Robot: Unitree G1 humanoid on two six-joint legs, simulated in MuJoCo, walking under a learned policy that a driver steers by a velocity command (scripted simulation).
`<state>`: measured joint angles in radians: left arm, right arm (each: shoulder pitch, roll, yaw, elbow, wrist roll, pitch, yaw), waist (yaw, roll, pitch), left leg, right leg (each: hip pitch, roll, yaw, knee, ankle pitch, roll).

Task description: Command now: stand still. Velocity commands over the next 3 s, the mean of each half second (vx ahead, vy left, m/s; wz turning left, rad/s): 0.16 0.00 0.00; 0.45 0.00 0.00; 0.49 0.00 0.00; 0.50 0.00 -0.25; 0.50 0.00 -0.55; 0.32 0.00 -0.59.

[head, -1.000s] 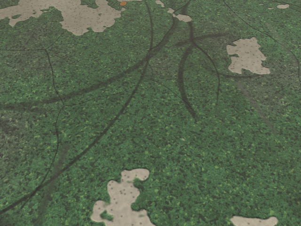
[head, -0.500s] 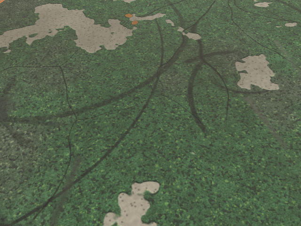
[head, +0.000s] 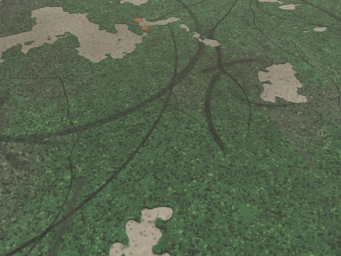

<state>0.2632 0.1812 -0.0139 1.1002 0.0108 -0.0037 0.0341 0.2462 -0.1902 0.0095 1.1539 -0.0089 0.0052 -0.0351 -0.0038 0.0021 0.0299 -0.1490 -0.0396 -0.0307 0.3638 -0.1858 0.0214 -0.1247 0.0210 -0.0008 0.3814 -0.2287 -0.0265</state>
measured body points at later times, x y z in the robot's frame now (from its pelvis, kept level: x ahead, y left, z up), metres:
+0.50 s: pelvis +0.07 +0.03 -0.01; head +0.07 +0.05 +0.44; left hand +0.01 +0.27 -0.17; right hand +0.07 -0.21 -0.16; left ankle +0.05 +0.11 -0.75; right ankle -0.01 -0.09 -0.73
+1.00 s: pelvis +0.32 +0.01 -0.02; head +0.35 +0.01 +0.43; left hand +0.44 +0.26 -0.16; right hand +0.27 -0.22 -0.17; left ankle +0.15 +0.11 -0.64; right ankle +0.39 -0.04 -0.75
